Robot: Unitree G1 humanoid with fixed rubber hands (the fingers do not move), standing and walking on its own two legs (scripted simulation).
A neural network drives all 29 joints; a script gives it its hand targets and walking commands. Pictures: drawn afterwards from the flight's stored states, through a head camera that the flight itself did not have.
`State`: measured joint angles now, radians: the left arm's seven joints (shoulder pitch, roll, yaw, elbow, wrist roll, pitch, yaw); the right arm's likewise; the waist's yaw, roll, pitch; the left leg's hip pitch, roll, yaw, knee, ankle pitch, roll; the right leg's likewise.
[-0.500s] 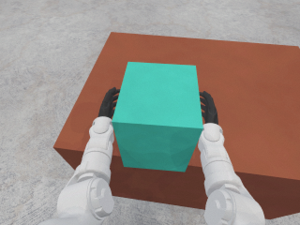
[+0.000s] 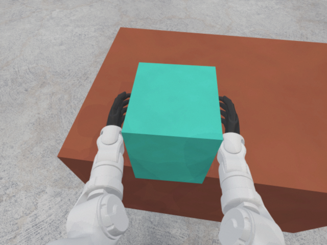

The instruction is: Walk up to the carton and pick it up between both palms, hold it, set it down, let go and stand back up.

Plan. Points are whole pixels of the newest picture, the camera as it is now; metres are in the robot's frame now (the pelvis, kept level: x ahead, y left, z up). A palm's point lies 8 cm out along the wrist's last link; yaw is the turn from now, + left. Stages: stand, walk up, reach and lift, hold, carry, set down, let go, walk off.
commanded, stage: set down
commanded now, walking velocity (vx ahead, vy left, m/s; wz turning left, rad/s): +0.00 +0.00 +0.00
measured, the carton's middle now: (172, 126) +0.43 +0.03 +0.01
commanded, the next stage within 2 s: none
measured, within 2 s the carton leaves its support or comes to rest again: neither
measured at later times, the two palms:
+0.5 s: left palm (117, 124) +0.40 +0.18 +0.04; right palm (229, 128) +0.41 -0.11 +0.05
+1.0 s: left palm (118, 125) +0.41 +0.18 +0.01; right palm (227, 128) +0.42 -0.11 +0.03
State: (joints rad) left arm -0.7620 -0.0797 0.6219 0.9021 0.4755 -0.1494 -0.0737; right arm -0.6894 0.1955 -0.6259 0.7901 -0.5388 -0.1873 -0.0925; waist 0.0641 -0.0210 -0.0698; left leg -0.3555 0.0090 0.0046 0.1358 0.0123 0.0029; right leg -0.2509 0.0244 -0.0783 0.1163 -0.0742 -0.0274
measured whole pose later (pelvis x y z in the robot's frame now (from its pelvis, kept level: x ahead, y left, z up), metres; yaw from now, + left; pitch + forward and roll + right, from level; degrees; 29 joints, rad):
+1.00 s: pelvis +0.01 +0.01 +0.00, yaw -4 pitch +19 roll +0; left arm -0.74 0.03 0.48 1.03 0.28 -0.23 0.02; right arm -0.73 0.09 -0.36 0.95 -0.23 -0.21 -0.14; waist 0.08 -0.05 -0.15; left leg -0.50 0.02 0.08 0.19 -0.02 0.01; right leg -0.43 0.03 -0.01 0.19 -0.09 -0.02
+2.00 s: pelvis -0.02 +0.00 -0.01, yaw -3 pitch +10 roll -1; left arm -0.94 0.34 0.06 0.93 -0.22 0.20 0.06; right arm -0.97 -0.21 0.02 0.95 0.31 0.21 -0.19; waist 0.05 -0.03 -0.14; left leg -0.44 0.03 0.03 0.34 -0.08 0.00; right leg -0.34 0.04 -0.04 0.30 -0.14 -0.03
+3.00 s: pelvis -0.01 +0.00 +0.00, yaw -3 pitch -1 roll -1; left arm -0.18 0.24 0.10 0.23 -0.16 0.26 0.00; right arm -0.18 -0.11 0.05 0.26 0.22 0.16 -0.20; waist 0.08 -0.04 0.03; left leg -0.18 0.03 0.04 0.32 -0.12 0.00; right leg -0.09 0.04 -0.02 0.27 -0.17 -0.03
